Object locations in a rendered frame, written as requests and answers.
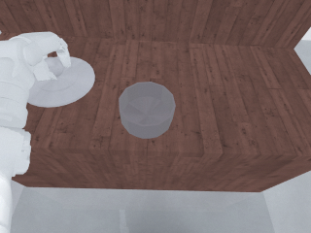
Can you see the knob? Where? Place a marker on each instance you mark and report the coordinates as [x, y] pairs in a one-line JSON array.
[[55, 65]]

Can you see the lid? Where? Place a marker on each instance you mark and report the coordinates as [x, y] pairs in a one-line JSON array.
[[73, 84]]

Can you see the left robot upper arm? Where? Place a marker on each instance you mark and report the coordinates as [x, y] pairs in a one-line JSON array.
[[14, 160]]

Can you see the robot left forearm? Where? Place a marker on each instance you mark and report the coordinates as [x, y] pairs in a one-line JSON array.
[[19, 57]]

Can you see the table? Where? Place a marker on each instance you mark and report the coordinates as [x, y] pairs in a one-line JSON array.
[[242, 121]]

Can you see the left robot hand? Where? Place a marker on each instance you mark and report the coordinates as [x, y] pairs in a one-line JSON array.
[[49, 42]]

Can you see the pot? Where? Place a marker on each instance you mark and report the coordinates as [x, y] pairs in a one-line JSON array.
[[146, 109]]

